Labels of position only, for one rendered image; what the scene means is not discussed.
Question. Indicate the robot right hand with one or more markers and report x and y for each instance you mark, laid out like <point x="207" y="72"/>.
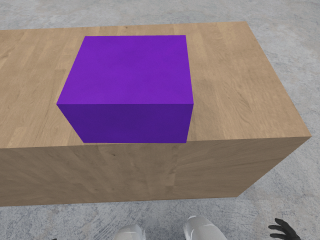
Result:
<point x="283" y="226"/>

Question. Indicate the robot thigh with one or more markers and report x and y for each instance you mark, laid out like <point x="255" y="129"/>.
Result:
<point x="130" y="232"/>
<point x="200" y="228"/>

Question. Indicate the carton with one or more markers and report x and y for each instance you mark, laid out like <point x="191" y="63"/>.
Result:
<point x="130" y="89"/>

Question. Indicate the left robot thigh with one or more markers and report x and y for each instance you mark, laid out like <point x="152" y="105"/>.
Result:
<point x="130" y="232"/>

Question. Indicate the right robot thigh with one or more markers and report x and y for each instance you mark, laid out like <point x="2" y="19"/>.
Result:
<point x="200" y="228"/>

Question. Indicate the pedestal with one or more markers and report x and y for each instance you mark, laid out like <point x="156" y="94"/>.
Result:
<point x="243" y="122"/>

